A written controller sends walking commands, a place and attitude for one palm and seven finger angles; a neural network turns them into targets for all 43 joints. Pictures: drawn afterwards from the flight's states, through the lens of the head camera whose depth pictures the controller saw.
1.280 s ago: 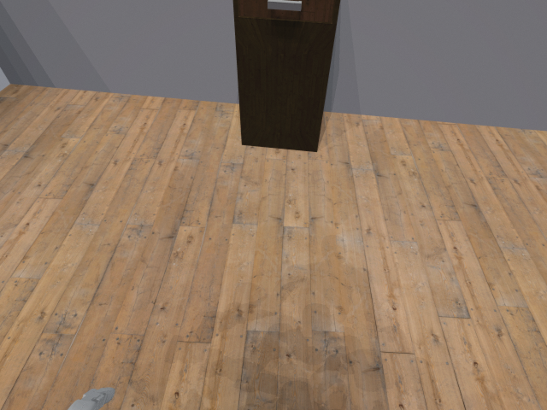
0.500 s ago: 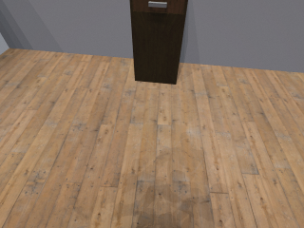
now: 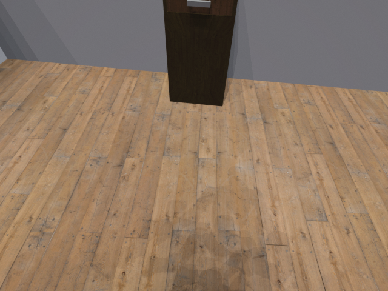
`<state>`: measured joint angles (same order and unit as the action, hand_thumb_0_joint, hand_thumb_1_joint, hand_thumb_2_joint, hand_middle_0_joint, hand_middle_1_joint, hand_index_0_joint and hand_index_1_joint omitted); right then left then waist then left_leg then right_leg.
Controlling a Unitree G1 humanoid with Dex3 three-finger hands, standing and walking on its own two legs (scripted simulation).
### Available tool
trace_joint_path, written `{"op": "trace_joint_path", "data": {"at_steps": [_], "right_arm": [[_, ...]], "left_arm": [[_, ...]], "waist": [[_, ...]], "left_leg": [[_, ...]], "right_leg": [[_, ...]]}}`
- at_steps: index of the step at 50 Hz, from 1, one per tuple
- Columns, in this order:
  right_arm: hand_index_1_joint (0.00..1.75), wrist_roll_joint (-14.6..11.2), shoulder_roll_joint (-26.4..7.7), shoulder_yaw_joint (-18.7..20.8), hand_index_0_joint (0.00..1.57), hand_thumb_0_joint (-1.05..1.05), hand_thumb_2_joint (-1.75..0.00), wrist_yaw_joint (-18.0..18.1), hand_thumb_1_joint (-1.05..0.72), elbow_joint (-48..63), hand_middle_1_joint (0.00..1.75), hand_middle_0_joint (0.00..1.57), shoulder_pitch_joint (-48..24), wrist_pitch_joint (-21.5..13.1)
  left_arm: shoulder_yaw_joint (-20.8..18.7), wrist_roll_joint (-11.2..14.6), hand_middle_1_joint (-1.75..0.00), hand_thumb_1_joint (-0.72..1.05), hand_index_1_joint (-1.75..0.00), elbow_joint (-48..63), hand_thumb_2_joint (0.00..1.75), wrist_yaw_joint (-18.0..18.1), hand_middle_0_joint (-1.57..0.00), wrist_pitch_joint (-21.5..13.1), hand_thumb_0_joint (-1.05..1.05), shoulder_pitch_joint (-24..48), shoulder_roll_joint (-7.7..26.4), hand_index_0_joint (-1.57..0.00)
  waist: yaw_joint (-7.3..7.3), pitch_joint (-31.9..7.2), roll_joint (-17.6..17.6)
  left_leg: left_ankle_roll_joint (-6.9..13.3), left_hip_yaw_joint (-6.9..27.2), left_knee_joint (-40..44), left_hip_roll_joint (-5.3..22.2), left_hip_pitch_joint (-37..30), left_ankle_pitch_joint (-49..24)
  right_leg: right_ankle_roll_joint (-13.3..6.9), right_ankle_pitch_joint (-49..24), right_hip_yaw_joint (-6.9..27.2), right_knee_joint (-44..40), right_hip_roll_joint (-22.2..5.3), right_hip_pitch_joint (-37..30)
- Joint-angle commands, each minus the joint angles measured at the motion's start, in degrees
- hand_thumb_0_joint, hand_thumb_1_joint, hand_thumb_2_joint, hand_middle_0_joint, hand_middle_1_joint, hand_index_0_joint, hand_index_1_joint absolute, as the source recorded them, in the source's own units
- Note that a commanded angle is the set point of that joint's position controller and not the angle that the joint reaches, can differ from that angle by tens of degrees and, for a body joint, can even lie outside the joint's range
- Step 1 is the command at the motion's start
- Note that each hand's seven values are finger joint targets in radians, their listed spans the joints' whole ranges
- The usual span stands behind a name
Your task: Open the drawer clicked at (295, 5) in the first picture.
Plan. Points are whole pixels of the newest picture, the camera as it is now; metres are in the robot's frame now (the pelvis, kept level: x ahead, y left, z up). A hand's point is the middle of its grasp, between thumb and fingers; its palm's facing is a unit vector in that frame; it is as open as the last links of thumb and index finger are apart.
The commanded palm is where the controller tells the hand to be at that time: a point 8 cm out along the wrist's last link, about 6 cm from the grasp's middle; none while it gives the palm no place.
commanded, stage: look at it before walking up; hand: left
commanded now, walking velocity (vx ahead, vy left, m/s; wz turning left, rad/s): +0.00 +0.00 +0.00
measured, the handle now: (199, 2) +1.62 +0.07 +0.01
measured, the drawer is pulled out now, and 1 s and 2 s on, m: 0.00 0.00 0.00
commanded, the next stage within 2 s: walk to a spot facing it in 0.26 s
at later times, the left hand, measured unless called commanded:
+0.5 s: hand out of the picture +0.07 +0.23 -0.17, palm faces -0.01 -0.95 -0.30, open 7.4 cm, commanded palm none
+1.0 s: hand (143, 241) +0.28 +0.16 -0.19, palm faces -0.16 -0.97 -0.17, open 7.3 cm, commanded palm none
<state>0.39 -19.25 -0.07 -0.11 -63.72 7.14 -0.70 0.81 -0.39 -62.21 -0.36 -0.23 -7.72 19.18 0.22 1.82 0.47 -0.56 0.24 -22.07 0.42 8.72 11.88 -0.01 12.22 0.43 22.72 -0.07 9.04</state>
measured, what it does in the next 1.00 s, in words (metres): walks ahead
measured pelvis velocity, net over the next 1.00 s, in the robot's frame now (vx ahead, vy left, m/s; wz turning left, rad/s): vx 0.17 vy -0.01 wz -0.12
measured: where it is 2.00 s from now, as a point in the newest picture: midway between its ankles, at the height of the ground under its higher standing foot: (209, 227)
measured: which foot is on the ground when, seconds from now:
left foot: down 0.00-1.00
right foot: down 0.00-0.70, up 0.72-1.00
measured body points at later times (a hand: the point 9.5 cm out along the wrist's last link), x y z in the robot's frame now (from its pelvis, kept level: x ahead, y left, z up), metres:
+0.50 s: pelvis +0.02 +0.00 +0.00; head +0.01 +0.00 +0.45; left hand +0.07 +0.28 -0.14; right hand +0.09 -0.28 -0.14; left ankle +0.00 +0.13 -0.74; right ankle +0.00 -0.12 -0.74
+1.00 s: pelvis +0.17 -0.01 -0.02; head +0.22 -0.02 +0.42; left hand +0.29 +0.21 -0.17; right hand -0.03 -0.18 -0.15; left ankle +0.00 +0.13 -0.74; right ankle +0.28 -0.13 -0.73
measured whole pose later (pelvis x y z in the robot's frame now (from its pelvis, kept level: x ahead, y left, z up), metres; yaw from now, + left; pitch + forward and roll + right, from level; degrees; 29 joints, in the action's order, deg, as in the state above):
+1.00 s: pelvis +0.17 -0.01 -0.02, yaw -7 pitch -1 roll -1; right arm 1.0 -6.5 0.7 1.7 -70.8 31.7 -3.8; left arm -2.4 -0.8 -57.8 -2.1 -0.7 -7.5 11.3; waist -2.3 6.6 -0.4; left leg -1.7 -7.5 -18.8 3.4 -9.0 26.3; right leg -3.6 13.1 -7.7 39.9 -2.5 30.0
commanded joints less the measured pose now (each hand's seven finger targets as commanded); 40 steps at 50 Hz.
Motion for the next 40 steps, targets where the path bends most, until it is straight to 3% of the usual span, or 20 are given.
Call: {"op": "trace_joint_path", "data": {"at_steps": [1, 11, 18, 20, 22, 24, 27, 30, 32, 33, 34, 35, 36, 37, 38, 40], "right_arm": [[0.3, -0.01, -11.75, 2.09, 0.2, 0.0, -0.9, 0.81, -0.9, 3.75, 0.3, 0.2, -2.55, -1.29], [0.3, -0.04, -11.75, 2.04, 0.2, 0.0, -0.9, 0.91, -0.9, 3.66, 0.3, 0.2, -3.08, -1.27], [0.3, 0.0, -11.86, 1.95, 0.2, 0.0, -0.9, 0.88, -0.9, 3.75, 0.3, 0.2, -3.26, -1.31], [0.3, 0.48, -4.43, 0.21, 0.2, 0.0, -0.9, 0.57, -0.9, 1.98, 0.3, 0.2, 0.75, -0.23], [0.3, 0.82, -4.38, 0.51, 0.2, 0.0, -0.9, 0.3, -0.9, 1.77, 0.3, 0.2, 2.38, 0.3], [0.3, 1.11, -4.43, 0.85, 0.2, 0.0, -0.9, 0.08, -0.9, 2.33, 0.3, 0.2, 2.85, 0.47], [0.3, 1.08, -3.09, 1.11, 0.2, 0.0, -0.9, 0.08, -0.9, 3.17, 0.3, 0.2, 4.59, -0.08], [0.3, 0.79, -1.12, 1.39, 0.2, 0.0, -0.9, 0.25, -0.9, 3.52, 0.3, 0.2, 7.35, -1.29], [0.3, 0.58, -0.33, 1.59, 0.2, 0.0, -0.9, 0.39, -0.9, 2.72, 0.3, 0.2, 10.7, -2.0], [0.3, 0.64, -0.92, 1.82, 0.2, 0.0, -0.9, 0.56, -0.9, 1.43, 0.3, 0.2, 14.65, -2.41], [0.3, 1.14, -4.3, 2.95, 0.2, 0.0, -0.9, 0.92, -0.9, -1.08, 0.3, 0.2, 21.92, -2.96], [0.3, 1.31, -4.81, 3.34, 0.2, 0.0, -0.9, 1.61, -0.9, -3.08, 0.3, 0.2, 28.48, -3.26], [0.3, 1.08, -2.98, 2.71, 0.2, 0.0, -0.9, 2.07, -0.9, -4.03, 0.3, 0.2, 30.91, -3.45], [0.3, 1.0, -0.68, 2.11, 0.2, 0.0, -0.9, 2.43, -0.9, -3.72, 0.3, 0.2, 30.13, -3.7], [0.3, 1.06, 0.13, 2.17, 0.2, 0.0, -0.9, 2.54, -0.9, -2.85, 0.3, 0.2, 27.44, -3.95], [0.3, 1.0, 0.8, 2.23, 0.2, 0.0, -0.9, 2.59, -0.9, -1.98, 0.3, 0.2, 24.44, -4.47]], "left_arm": [[-2.6, -0.24, -0.3, 0.9, -0.3, 3.8, 0.9, 1.02, -0.2, -1.27, 0.0, 1.96, 12.01, -0.2], [-2.64, -0.22, -0.3, 0.9, -0.3, 3.68, 0.9, 1.09, -0.2, -1.36, 0.0, 1.71, 12.0, -0.2], [-2.66, -0.28, -0.3, 0.9, -0.3, 3.66, 0.9, 1.02, -0.2, -1.24, 0.0, 1.8, 11.98, -0.2], [-1.1, -0.3, -0.3, 0.9, -0.3, 1.67, 0.9, 1.24, -0.2, -0.09, 0.0, -2.52, 4.88, -0.2], [-1.47, -0.73, -0.3, 0.9, -0.3, 1.48, 0.9, 0.71, -0.2, 0.46, 0.0, -4.35, 5.26, -0.2], [-2.08, -1.0, -0.3, 0.9, -0.3, 1.88, 0.9, 0.17, -0.2, 0.69, 0.0, -5.63, 5.88, -0.2], [-3.0, -0.92, -0.3, 0.9, -0.3, 2.16, 0.9, -0.04, -0.2, 0.39, 0.0, -8.77, 6.2, -0.2], [-3.84, -0.54, -0.3, 0.9, -0.3, 2.21, 0.9, 0.18, -0.2, -0.57, 0.0, -11.15, 5.67, -0.2], [-3.99, -0.58, -0.3, 0.9, -0.3, 2.46, 0.9, 0.22, -0.2, -0.95, 0.0, -10.66, 4.18, -0.2], [-3.79, -0.64, -0.3, 0.9, -0.3, 3.03, 0.9, 0.12, -0.2, -1.01, 0.0, -9.47, 2.32, -0.2], [-3.31, -0.53, -0.3, 0.9, -0.3, 4.31, 0.9, -0.15, -0.2, -1.2, 0.0, -7.23, -1.08, -0.2], [-2.81, -0.78, -0.3, 0.9, -0.3, 6.78, 0.9, 0.14, -0.2, -2.11, 0.0, -1.96, -2.21, -0.2], [-3.25, -1.06, -0.3, 0.9, -0.3, 7.28, 0.9, 0.42, -0.2, -2.44, 0.0, -0.05, -0.82, -0.2], [-3.57, -0.93, -0.3, 0.9, -0.3, 6.95, 0.9, 0.32, -0.2, -2.59, 0.0, -0.38, -1.47, -0.2], [-3.66, -0.83, -0.3, 0.9, -0.3, 6.5, 0.9, -0.14, -0.2, -2.53, 0.0, -0.55, -2.85, -0.2], [-3.55, -0.83, -0.3, 0.9, -0.3, 6.67, 0.9, -1.03, -0.2, -1.7, 0.0, -1.11, -5.01, -0.2]], "waist": [[-0.14, -3.81, -0.57], [-0.03, -4.44, -0.01], [0.07, -3.57, -0.66], [-0.02, -4.41, -0.02], [0.27, -1.1, 1.52], [0.51, 3.6, 2.57], [0.81, 6.31, 5.84], [-0.07, 4.85, 5.84], [-1.57, 4.88, 3.15], [-3.26, 5.05, -2.04], [-6.02, 4.21, -14.74], [-7.94, 6.87, -17.41], [-7.9, 8.0, -13.2], [-7.01, 8.44, -8.33], [-5.52, 8.78, -5.84], [-3.22, 9.23, -6.37]], "left_leg": [[2.12, 5.4, 3.47, 6.49, -1.13, -8.4], [2.03, 5.29, 3.47, 6.56, -2.55, -10.92], [2.08, 5.41, 4.35, 6.57, -2.13, -9.74], [0.99, 3.69, 2.98, 5.92, -2.4, -1.76], [1.38, 3.25, 2.06, 4.96, 1.31, 11.31], [1.49, 2.64, 0.77, 3.99, 6.27, 18.99], [1.45, -0.24, -5.69, 2.34, 10.93, 18.01], [1.4, -3.06, -10.01, 2.28, 9.07, 12.19], [1.97, -2.47, -6.49, 3.22, 4.05, 11.17], [3.36, 1.95, -1.5, 6.09, -2.12, 9.29], [7.33, 14.75, 5.06, 14.96, -11.58, 4.59], [10.77, 22.6, 8.69, 21.81, -17.72, -9.26], [12.09, 22.3, 6.32, 23.38, -19.86, -22.27], [12.83, 19.16, 5.11, 23.33, -18.8, -28.85], [12.8, 15.63, 5.31, 22.36, -16.97, -27.84], [11.03, 9.51, 8.57, 19.21, -12.95, -20.05]], "right_leg": [[-1.85, -8.11, 5.87, -3.6, -6.65, -0.6], [-1.8, -11.06, 5.62, -3.72, -6.78, -1.65], [-1.67, -9.32, 5.58, -4.27, -6.77, -1.5], [-0.86, 0.38, 5.44, -3.87, -6.13, -1.12], [-1.65, 14.38, 7.23, -5.06, -5.57, 1.6], [-2.88, 22.08, 9.6, -6.05, -5.64, 4.29], [-5.6, 25.24, 14.06, -7.28, -7.63, 4.01], [-8.17, 18.25, 16.4, -6.01, -10.11, 3.31], [-7.79, 11.89, 13.08, -0.95, -8.15, 6.7], [-6.12, 9.74, 8.61, 6.12, -4.33, 12.3], [-3.5, 8.4, -0.29, 23.15, 1.82, 22.23], [-2.22, 18.78, -2.83, 33.96, 2.27, 33.62], [-2.26, 18.51, 0.28, 39.01, -0.47, 37.34], [-2.29, 16.85, 1.04, 41.85, -2.25, 37.61], [-2.19, 15.73, 0.79, 42.43, -4.11, 37.02], [-1.54, 11.28, -1.1, 40.54, -5.14, 34.7]]}}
